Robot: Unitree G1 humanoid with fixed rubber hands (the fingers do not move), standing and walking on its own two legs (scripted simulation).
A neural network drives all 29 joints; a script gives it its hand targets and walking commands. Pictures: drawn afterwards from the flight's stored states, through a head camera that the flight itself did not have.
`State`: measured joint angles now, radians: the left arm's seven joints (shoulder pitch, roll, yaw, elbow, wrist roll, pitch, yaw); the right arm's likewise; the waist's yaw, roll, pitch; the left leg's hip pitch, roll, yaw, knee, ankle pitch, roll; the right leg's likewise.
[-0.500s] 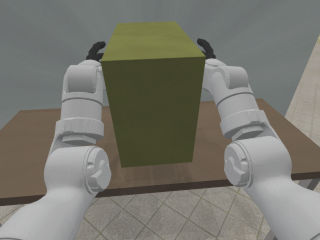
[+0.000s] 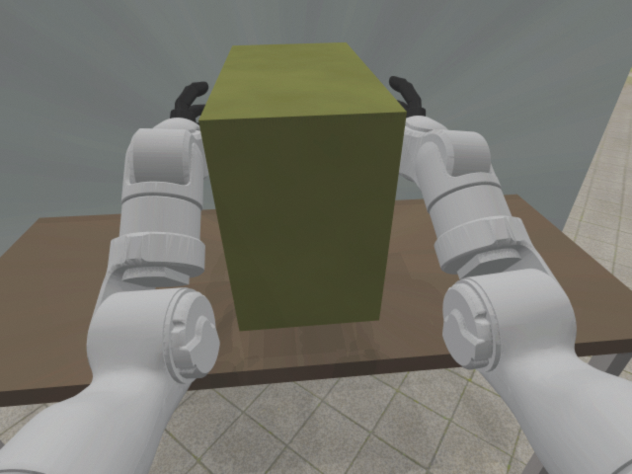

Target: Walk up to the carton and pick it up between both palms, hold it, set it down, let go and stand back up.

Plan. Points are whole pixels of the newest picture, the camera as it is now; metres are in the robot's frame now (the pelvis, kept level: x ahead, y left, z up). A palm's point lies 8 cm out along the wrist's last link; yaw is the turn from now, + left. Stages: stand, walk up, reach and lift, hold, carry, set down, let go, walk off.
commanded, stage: hold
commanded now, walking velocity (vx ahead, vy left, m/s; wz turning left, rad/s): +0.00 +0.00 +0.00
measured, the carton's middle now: (298, 170) +0.40 +0.02 +0.28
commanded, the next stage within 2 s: none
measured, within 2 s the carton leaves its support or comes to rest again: neither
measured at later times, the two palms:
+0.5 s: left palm (185, 141) +0.37 +0.14 +0.33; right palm (407, 137) +0.37 -0.11 +0.33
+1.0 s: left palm (185, 141) +0.37 +0.14 +0.33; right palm (407, 137) +0.37 -0.11 +0.33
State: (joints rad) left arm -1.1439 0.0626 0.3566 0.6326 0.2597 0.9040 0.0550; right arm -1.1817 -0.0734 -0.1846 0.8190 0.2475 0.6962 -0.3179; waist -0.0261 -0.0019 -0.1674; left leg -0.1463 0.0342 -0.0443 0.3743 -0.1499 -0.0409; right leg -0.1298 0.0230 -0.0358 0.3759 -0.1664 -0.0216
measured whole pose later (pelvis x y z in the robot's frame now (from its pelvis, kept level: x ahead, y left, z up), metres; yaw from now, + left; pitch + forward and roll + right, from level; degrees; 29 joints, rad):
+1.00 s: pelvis +0.00 +0.00 +0.00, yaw +0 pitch -5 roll +0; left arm -1.14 0.06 0.36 0.63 0.26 0.91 0.05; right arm -1.18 -0.07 -0.18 0.82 0.25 0.70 -0.32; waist -0.03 0.00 -0.17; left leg -0.15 0.03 -0.05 0.37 -0.15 -0.04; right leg -0.13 0.02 -0.04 0.38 -0.17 -0.02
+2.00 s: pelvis +0.00 +0.00 +0.00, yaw +0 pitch -5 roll +0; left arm -1.15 0.06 0.36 0.63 0.26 0.90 0.05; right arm -1.18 -0.07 -0.18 0.82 0.25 0.70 -0.32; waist -0.03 0.00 -0.17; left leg -0.15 0.03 -0.05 0.37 -0.15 -0.04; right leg -0.13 0.02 -0.04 0.38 -0.17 -0.02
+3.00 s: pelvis +0.00 +0.00 +0.00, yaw +0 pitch -5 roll +0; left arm -1.15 0.06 0.36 0.63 0.26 0.90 0.05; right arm -1.18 -0.07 -0.18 0.82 0.25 0.70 -0.32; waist -0.03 0.00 -0.17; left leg -0.15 0.03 -0.05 0.37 -0.15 -0.04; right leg -0.13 0.03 -0.04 0.38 -0.17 -0.02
